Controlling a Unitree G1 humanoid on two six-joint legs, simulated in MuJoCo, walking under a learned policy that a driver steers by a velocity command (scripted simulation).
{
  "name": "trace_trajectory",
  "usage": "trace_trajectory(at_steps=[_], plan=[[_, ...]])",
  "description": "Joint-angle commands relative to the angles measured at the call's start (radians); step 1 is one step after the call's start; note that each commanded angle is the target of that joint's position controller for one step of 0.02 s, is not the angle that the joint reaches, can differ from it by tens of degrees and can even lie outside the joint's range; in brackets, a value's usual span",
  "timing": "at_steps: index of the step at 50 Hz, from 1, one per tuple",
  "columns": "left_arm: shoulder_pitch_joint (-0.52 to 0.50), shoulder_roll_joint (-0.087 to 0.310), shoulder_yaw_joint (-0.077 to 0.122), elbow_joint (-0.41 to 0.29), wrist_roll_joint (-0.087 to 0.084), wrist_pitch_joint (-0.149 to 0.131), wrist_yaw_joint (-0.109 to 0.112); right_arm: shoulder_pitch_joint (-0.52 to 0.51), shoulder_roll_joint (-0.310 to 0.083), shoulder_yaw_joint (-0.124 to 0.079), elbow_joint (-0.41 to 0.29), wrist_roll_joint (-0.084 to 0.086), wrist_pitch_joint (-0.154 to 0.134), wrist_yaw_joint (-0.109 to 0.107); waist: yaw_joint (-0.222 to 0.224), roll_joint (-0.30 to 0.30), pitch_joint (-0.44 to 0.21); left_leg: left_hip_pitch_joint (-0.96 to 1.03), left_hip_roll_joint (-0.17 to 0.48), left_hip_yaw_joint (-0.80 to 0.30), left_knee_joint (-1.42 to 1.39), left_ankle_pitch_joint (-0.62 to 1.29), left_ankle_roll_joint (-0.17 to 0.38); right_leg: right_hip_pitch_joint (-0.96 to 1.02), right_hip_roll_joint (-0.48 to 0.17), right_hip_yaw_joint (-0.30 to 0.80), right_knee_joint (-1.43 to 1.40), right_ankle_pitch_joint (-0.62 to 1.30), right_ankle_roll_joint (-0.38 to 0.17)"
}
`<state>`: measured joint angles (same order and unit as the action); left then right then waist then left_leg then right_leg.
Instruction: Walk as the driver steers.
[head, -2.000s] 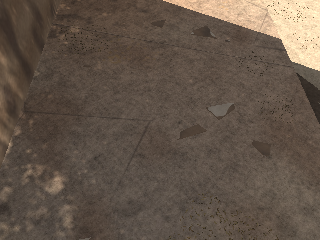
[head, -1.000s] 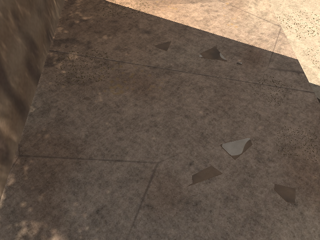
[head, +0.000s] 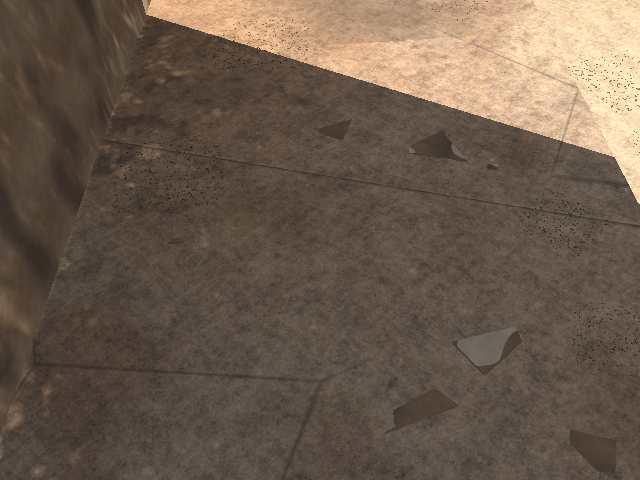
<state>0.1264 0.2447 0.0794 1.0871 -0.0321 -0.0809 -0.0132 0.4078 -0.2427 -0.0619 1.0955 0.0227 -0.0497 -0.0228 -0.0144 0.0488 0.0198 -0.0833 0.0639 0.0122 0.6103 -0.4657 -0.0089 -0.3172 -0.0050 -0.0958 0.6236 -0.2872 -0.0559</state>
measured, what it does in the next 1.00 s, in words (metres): walks ahead: left foot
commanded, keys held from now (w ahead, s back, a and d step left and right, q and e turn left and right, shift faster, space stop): w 1.00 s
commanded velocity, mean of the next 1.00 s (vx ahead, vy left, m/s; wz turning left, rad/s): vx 0.46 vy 0.00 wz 0.00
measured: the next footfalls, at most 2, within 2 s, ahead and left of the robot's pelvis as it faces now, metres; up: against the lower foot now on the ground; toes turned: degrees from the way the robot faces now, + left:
left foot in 0.50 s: +0.44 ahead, +0.12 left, +0.00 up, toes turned +3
right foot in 1.04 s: +0.74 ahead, -0.13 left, +0.00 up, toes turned -4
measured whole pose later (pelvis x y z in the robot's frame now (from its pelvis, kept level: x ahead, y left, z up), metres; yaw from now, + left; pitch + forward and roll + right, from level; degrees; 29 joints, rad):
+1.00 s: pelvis +0.53 +0.00 +0.01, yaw -1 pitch +2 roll +2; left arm 0.00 0.23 0.05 0.89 -0.02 -0.09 -0.03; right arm 0.38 -0.25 -0.07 1.03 0.02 -0.08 -0.01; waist -0.07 -0.03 0.01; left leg 0.06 -0.03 0.07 0.24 -0.34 0.00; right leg -0.58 -0.08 -0.01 0.53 0.00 -0.04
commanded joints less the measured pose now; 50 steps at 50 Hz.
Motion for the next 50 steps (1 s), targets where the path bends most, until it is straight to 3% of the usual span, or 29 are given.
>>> trace_trajectory(at_steps=[1, 2, 3, 4, 5, 7, 10, 12, 15, 19, 21, 22, 23, 24, 25, 26, 27, 28, 29, 30, 31, 32, 34, 36, 38, 41, 46, 48, 50], plan=[[0.375, 0.191, 0.033, 0.07, 0.022, -0.019, -0.006, -0.156, -0.046, 0.001, -0.149, 0.005, -0.048, -0.002, 0.166, -0.312, -0.124, -0.627, -0.109, -0.072, 0.616, -0.086, 0.022, 0.54, -0.387, 0.835, -0.448, -0.15, -0.253], [0.27, 0.15, 0.012, 0.041, 0.021, -0.033, -0.006, -0.166, -0.066, -0.006, -0.159, 0.034, -0.06, 0.006, 0.113, -0.221, -0.029, -0.722, -0.044, -0.124, 0.715, -0.043, 0.057, 0.474, -0.394, 0.749, -0.435, -0.198, -0.233], [0.193, 0.104, -0.004, 0.012, 0.021, -0.04, -0.01, -0.172, -0.078, -0.008, -0.156, 0.037, -0.065, 0.012, 0.082, -0.159, 0.018, -0.727, 0.009, -0.107, 0.71, 0.058, 0.085, 0.403, -0.347, 0.608, -0.435, -0.175, -0.191], [0.145, 0.089, -0.015, -0.005, 0.024, -0.043, -0.015, -0.174, -0.079, -0.015, -0.15, 0.028, -0.067, 0.01, 0.056, -0.116, 0.056, -0.716, 0.046, -0.091, 0.651, 0.15, 0.095, 0.337, -0.308, 0.498, -0.451, -0.099, -0.161], [0.128, 0.073, -0.024, -0.013, 0.029, -0.044, -0.017, -0.172, -0.091, -0.025, -0.147, 0.015, -0.061, 0.008, 0.038, -0.114, 0.064, -0.662, 0.075, -0.083, 0.584, 0.209, 0.097, 0.284, -0.266, 0.402, -0.464, -0.001, -0.131], [0.169, 0.068, -0.031, -0.005, 0.035, -0.036, -0.009, -0.163, -0.076, -0.03, -0.142, 0.009, -0.045, 0.014, 0.027, -0.131, 0.057, -0.604, 0.083, -0.053, 0.507, 0.266, 0.079, 0.252, -0.217, 0.289, -0.48, 0.15, -0.114], [0.23, 0.109, -0.028, 0.003, 0.037, -0.029, 0.013, -0.263, -0.054, -0.028, -0.184, -0.002, -0.032, 0.017, 0.037, -0.097, 0.073, -0.664, 0.08, -0.026, 0.374, 0.348, 0.035, 0.269, -0.215, 0.23, -0.502, 0.32, -0.135], [0.239, 0.113, -0.028, -0.006, 0.038, -0.023, 0.024, -0.35, -0.039, -0.02, -0.218, -0.003, -0.033, 0.022, 0.05, -0.095, 0.085, -0.666, 0.07, -0.014, 0.232, 0.426, 0.02, 0.261, -0.202, 0.19, -0.514, 0.343, -0.13], [0.279, 0.119, -0.024, -0.01, 0.033, -0.02, 0.03, -0.465, -0.028, -0.008, -0.254, 0.002, -0.037, 0.036, 0.08, -0.107, 0.108, -0.617, 0.036, 0.022, 0.067, 0.521, 0.021, 0.256, -0.193, 0.146, -0.542, 0.322, -0.123], [0.342, 0.116, -0.016, 0.005, 0.02, -0.007, 0.032, -0.56, -0.034, 0.002, -0.296, 0.008, -0.048, 0.061, 0.09, -0.108, 0.136, -0.625, 0.015, 0.023, -0.044, 0.506, 0.057, 0.372, -0.239, 0.125, -0.502, 0.381, -0.123], [0.326, 0.133, -0.006, -0.002, 0.019, 0.001, 0.033, -0.549, -0.059, -0.004, -0.306, 0.01, -0.054, 0.073, 0.058, -0.124, 0.107, -0.568, -0.008, 0.031, -0.08, 0.452, 0.087, 0.432, -0.261, 0.112, -0.438, 0.536, -0.108], [0.311, 0.15, 0.0, -0.009, 0.021, 0.004, 0.034, -0.505, -0.085, -0.015, -0.3, 0.009, -0.055, 0.073, 0.024, -0.147, 0.063, -0.484, -0.036, 0.047, -0.079, 0.42, 0.103, 0.452, -0.265, 0.106, -0.378, 0.711, -0.097], [0.295, 0.163, 0.005, -0.014, 0.023, 0.01, 0.035, -0.411, -0.119, -0.032, -0.279, 0.008, -0.055, 0.07, -0.031, -0.172, -0.008, -0.353, -0.073, 0.071, -0.071, 0.393, 0.125, 0.46, -0.257, 0.092, -0.263, 0.897, -0.085], [0.276, 0.154, 0.001, -0.022, 0.027, 0.018, 0.034, -0.236, -0.161, -0.057, -0.226, 0.009, -0.051, 0.064, -0.119, -0.172, -0.108, -0.123, -0.101, 0.088, -0.082, 0.404, 0.154, 0.4, -0.213, 0.058, -0.062, 0.966, -0.057], [0.277, 0.123, -0.014, -0.045, 0.038, 0.018, 0.032, -0.049, -0.222, -0.076, -0.183, -0.003, -0.046, 0.053, -0.179, -0.101, -0.241, 0.211, 0.057, -0.097, -0.042, 0.371, 0.211, 0.154, -0.166, 0.04, 0.243, 0.697, -0.028], [0.422, -0.04, -0.058, -0.054, 0.029, -0.005, 0.014, 0.038, -0.289, -0.086, -0.152, -0.018, -0.045, 0.056, -0.084, 0.184, -0.425, 0.544, 0.322, -0.644, -0.179, 0.102, 0.39, -0.227, 0.046, 0.085, 0.637, -0.087, 0.033], [0.333, 0.047, -0.038, -0.052, 0.001, -0.038, 0.007, 0.02, -0.196, -0.057, -0.151, -0.014, -0.045, 0.056, -0.122, 0.136, -0.41, 0.517, 0.316, -0.787, -0.327, 0.02, 0.362, -0.341, 0.044, 0.238, 0.775, -0.261, 0.011], [0.223, 0.109, -0.02, -0.097, -0.026, -0.055, 0.006, -0.088, -0.157, -0.044, -0.165, -0.008, -0.052, 0.053, -0.101, 0.118, -0.232, 0.376, 0.287, -0.621, -0.342, 0.078, 0.31, -0.43, -0.012, 0.214, 0.805, -0.203, -0.006], [0.164, 0.12, -0.019, -0.115, -0.024, -0.062, 0.015, -0.183, -0.12, -0.03, -0.189, -0.012, -0.06, 0.053, -0.065, 0.009, -0.152, 0.205, 0.254, -0.481, -0.363, 0.196, 0.281, -0.394, -0.071, 0.192, 0.755, -0.105, -0.014], [0.144, 0.117, -0.009, -0.115, -0.007, -0.056, 0.024, -0.238, -0.089, -0.021, -0.191, -0.024, -0.067, 0.058, -0.027, -0.033, -0.089, 0.054, 0.219, -0.375, -0.387, 0.304, 0.262, -0.341, -0.109, 0.176, 0.688, -0.046, -0.012], [0.175, 0.101, -0.004, -0.11, 0.004, -0.04, 0.028, -0.258, -0.065, -0.013, -0.186, -0.035, -0.074, 0.062, 0.014, -0.011, -0.079, -0.035, 0.187, -0.305, -0.411, 0.345, 0.248, -0.267, -0.141, 0.186, 0.642, -0.01, -0.015], [0.199, 0.076, -0.005, -0.106, 0.007, -0.025, 0.029, -0.256, -0.057, -0.01, -0.177, -0.035, -0.074, 0.065, 0.032, 0.004, -0.069, -0.084, 0.171, -0.271, -0.437, 0.349, 0.249, -0.231, -0.15, 0.184, 0.609, -0.003, -0.014], [0.19, 0.053, -0.006, -0.116, 0.008, -0.004, 0.033, -0.224, -0.081, -0.013, -0.159, -0.028, -0.074, 0.057, 0.047, 0.011, -0.027, -0.15, 0.161, -0.214, -0.484, 0.356, 0.261, -0.24, -0.167, 0.17, 0.529, 0.006, 0.0], [0.104, 0.067, -0.003, -0.151, 0.019, 0.003, 0.035, -0.186, -0.118, -0.02, -0.15, -0.028, -0.073, 0.039, 0.036, -0.003, 0.011, -0.153, 0.163, -0.187, -0.518, 0.363, 0.269, -0.318, -0.178, 0.161, 0.424, 0.093, 0.028], [0.028, 0.072, -0.001, -0.177, 0.027, 0.001, 0.032, -0.147, -0.131, -0.023, -0.142, -0.026, -0.068, 0.025, 0.017, -0.01, 0.026, -0.12, 0.155, -0.159, -0.527, 0.383, 0.258, -0.376, -0.175, 0.155, 0.299, 0.213, 0.047], [-0.073, 0.055, -0.008, -0.204, 0.025, -0.007, 0.021, -0.101, -0.138, -0.023, -0.135, -0.017, -0.061, 0.016, -0.014, -0.002, 0.036, -0.095, 0.119, -0.084, -0.521, 0.423, 0.222, -0.346, -0.137, 0.119, 0.101, 0.365, 0.053], [-0.216, 0.052, -0.021, -0.251, 0.011, -0.014, -0.005, -0.005, -0.149, -0.029, -0.098, -0.006, -0.045, 0.013, -0.061, 0.005, 0.066, 0.042, 0.158, -0.062, -0.469, 0.428, 0.207, -0.343, -0.095, 0.093, -0.061, 0.359, 0.042], [-0.229, 0.069, -0.019, -0.269, 0.009, -0.021, -0.017, 0.001, -0.16, -0.035, -0.091, -0.003, -0.034, 0.01, -0.049, 0.016, 0.066, 0.112, 0.195, -0.074, -0.425, 0.468, 0.194, -0.34, -0.088, 0.098, -0.097, 0.288, 0.017], [-0.159, 0.106, -0.005, -0.26, 0.007, -0.027, -0.023, -0.027, -0.176, -0.042, -0.097, -0.003, -0.023, 0.008, 0.003, 0.042, 0.024, 0.147, 0.206, -0.07, -0.339, 0.652, 0.171, -0.226, -0.054, 0.074, -0.121, 0.214, -0.013]])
